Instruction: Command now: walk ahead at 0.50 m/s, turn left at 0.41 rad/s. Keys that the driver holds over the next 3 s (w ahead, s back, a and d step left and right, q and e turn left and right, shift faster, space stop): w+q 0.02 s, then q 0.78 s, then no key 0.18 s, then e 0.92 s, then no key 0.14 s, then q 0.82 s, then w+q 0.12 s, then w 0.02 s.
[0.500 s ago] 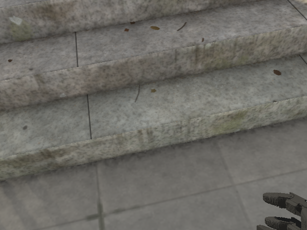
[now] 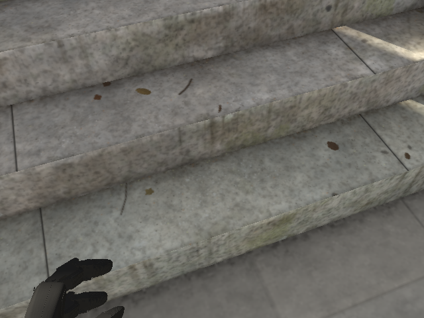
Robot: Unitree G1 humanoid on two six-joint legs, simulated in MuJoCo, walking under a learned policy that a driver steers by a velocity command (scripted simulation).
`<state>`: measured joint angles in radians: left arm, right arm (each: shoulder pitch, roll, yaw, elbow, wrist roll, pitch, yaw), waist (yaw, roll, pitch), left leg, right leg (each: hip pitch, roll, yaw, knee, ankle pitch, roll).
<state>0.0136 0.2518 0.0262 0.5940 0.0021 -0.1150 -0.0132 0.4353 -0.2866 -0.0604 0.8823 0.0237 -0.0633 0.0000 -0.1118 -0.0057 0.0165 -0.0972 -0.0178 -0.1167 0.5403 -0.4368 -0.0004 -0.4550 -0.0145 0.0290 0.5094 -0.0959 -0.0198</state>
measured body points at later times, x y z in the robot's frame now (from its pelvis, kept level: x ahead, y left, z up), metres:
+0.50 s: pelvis +0.16 +0.03 +0.00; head +0.20 +0.07 +0.45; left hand +0.21 +0.35 -0.11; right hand +0.43 -0.17 -0.07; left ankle +0.22 +0.14 -0.73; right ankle +0.11 -0.13 -0.66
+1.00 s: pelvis +0.20 +0.00 +0.01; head +0.24 +0.00 +0.46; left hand +0.17 +0.31 -0.07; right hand +0.51 -0.14 -0.08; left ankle +0.14 +0.12 -0.66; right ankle +0.28 -0.09 -0.73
